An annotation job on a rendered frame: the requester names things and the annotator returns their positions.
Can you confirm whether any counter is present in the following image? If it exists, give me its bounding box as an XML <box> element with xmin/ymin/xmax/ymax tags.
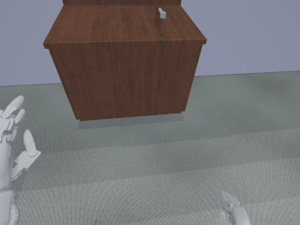
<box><xmin>43</xmin><ymin>0</ymin><xmax>207</xmax><ymax>121</ymax></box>

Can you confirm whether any robot left forearm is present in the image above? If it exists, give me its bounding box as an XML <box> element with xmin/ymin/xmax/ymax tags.
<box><xmin>0</xmin><ymin>189</ymin><xmax>21</xmax><ymax>225</ymax></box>

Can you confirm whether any left robot hand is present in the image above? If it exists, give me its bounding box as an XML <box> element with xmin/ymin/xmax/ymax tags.
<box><xmin>0</xmin><ymin>95</ymin><xmax>41</xmax><ymax>191</ymax></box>

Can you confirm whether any tap lever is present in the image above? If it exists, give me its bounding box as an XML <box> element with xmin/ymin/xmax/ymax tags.
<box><xmin>158</xmin><ymin>7</ymin><xmax>166</xmax><ymax>19</ymax></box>

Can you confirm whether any right robot hand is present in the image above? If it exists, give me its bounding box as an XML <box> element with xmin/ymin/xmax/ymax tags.
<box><xmin>216</xmin><ymin>190</ymin><xmax>251</xmax><ymax>225</ymax></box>

